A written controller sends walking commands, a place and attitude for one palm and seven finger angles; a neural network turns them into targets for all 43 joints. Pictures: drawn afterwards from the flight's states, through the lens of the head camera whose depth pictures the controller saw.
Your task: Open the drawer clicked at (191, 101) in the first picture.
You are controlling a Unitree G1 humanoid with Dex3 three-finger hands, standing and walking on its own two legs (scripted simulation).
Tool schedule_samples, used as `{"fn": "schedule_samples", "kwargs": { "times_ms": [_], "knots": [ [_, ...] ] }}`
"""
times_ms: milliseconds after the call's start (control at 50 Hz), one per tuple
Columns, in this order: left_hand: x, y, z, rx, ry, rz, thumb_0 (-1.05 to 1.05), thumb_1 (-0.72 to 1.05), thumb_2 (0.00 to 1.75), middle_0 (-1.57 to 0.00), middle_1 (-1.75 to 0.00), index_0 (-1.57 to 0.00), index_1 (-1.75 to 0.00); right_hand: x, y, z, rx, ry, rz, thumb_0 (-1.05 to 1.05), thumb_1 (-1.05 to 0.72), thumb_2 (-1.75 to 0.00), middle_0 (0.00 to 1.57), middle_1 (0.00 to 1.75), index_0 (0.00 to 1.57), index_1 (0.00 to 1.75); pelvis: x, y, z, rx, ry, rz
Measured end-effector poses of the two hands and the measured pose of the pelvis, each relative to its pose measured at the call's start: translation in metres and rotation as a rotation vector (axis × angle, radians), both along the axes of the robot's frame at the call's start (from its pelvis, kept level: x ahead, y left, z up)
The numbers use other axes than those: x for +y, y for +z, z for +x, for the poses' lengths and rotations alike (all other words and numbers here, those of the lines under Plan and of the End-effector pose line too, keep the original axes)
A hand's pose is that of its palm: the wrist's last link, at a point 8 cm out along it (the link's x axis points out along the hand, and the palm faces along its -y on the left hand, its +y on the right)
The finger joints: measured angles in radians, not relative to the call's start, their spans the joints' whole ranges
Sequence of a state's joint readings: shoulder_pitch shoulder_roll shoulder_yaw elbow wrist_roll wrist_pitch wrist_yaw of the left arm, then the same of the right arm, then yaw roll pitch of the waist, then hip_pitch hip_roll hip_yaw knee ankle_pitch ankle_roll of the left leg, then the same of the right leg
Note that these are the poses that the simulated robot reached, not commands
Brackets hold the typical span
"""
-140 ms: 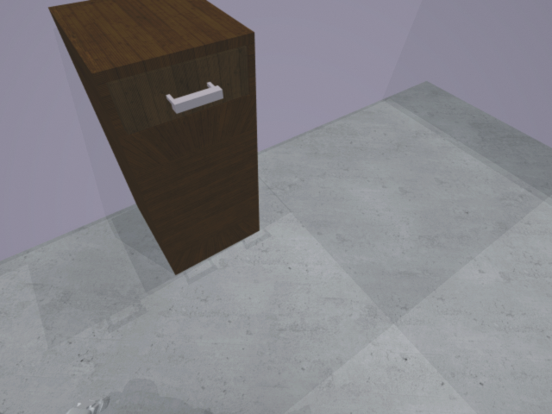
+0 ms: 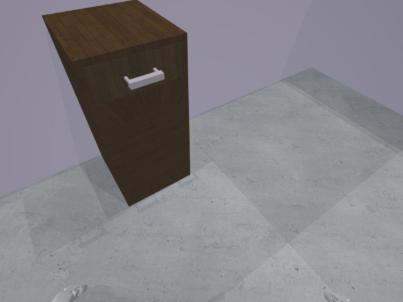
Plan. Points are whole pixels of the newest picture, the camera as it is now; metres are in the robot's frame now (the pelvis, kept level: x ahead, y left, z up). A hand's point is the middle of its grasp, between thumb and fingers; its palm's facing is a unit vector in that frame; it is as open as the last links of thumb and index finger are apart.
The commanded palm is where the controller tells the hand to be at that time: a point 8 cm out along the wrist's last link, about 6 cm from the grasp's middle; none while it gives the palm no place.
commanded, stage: stand and wait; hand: left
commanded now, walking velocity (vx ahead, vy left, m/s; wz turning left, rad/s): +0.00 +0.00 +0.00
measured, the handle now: (143, 77) +0.83 +0.26 +0.00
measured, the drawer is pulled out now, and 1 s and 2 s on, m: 0.00 0.00 0.00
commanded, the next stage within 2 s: look at it before walking up in 0.78 s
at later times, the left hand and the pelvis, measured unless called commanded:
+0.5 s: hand out of the picture +0.05 +0.23 -0.15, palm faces -0.03 -0.94 -0.33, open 7.4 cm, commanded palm none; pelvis -0.02 -0.02 +0.01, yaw +0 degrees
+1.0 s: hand out of the picture +0.05 +0.22 -0.15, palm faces -0.03 -0.95 -0.32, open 7.4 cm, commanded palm none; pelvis -0.03 -0.02 +0.01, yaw +0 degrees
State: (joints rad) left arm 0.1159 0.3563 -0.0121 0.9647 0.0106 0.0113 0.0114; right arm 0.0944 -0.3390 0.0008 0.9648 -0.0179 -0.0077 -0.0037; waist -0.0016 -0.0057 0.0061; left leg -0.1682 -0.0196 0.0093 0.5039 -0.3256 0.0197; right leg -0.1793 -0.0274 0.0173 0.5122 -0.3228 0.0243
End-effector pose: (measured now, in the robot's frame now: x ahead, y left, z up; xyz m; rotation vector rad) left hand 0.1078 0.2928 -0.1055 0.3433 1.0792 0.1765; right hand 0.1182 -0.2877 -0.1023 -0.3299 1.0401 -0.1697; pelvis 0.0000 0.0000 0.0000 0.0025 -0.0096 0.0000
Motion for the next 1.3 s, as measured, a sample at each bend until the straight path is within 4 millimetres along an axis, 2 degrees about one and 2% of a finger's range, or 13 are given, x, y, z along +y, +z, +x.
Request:
{"fn": "schedule_samples", "kwargs": {
  "times_ms": [80,180,420,640,920,1300],
  "knots": [
    [-0.007,0.0,-0.001,-0.002,0.002,-0.012,0.01,0.9,0.9,-0.21,-0.3,-0.2,-0.3,0.001,0.002,0.007,-0.014,0.01,0.009,0.0,-0.91,-0.9,0.21,0.3,0.2,0.3,-0.003,0.002,-0.001,-0.005,0.0,0.002],
    [-0.014,-0.002,-0.013,0.024,0.011,-0.023,0.01,0.9,0.9,-0.21,-0.3,-0.2,-0.3,-0.002,0.001,0.001,0.01,0.009,0.013,0.0,-0.9,-0.9,0.21,0.3,0.2,0.3,-0.007,0.004,-0.003,-0.007,0.001,0.003],
    [-0.021,-0.009,-0.052,0.128,0.041,-0.025,0.01,0.9,0.9,-0.21,-0.3,-0.2,-0.3,-0.018,-0.008,-0.046,0.136,-0.038,0.008,0.0,-0.9,-0.9,0.21,0.3,0.2,0.3,-0.017,0.007,-0.012,-0.014,0.001,0.001],
    [-0.025,-0.006,-0.063,0.132,0.042,-0.022,0.01,0.9,0.9,-0.21,-0.3,-0.2,-0.3,-0.024,-0.01,-0.075,0.18,-0.062,0.013,0.0,-0.91,-0.9,0.21,0.3,0.2,0.3,-0.022,0.009,-0.022,-0.024,0.0,0.0],
    [-0.028,-0.005,-0.065,0.109,0.034,-0.03,0.01,0.9,0.9,-0.21,-0.3,-0.2,-0.3,-0.021,-0.009,-0.085,0.174,-0.063,0.023,0.0,-0.91,-0.9,0.21,0.3,0.2,0.3,-0.022,0.01,-0.031,-0.025,-0.001,-0.001],
    [-0.023,-0.008,-0.082,0.142,0.052,-0.036,0.01,0.9,0.9,-0.21,-0.3,-0.2,-0.3,-0.017,-0.007,-0.088,0.179,-0.059,0.017,0.0,-0.91,-0.9,0.21,0.3,0.2,0.3,-0.018,0.011,-0.034,-0.027,0.003,-0.003]
  ]
}}
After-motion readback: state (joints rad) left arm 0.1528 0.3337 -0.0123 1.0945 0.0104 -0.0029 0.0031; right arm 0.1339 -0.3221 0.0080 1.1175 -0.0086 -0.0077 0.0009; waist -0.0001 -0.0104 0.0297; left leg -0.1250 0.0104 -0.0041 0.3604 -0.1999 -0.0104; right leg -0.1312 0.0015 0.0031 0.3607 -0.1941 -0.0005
